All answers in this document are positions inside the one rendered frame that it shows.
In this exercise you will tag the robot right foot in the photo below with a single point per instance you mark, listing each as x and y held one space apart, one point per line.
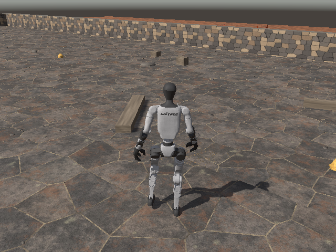
176 211

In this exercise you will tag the robot left forearm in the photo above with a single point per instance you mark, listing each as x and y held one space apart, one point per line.
141 140

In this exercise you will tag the left robot hand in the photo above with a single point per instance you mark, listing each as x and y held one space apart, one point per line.
136 153

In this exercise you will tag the left robot upper arm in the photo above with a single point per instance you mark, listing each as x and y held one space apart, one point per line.
149 118

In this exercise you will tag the right robot hand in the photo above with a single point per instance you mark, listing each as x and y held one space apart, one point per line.
190 144

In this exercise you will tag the right robot upper arm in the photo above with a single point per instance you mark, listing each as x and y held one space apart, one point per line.
187 118

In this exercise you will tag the robot right forearm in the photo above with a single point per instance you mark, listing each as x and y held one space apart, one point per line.
192 137

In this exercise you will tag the robot left thigh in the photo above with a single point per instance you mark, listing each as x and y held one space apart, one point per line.
155 152

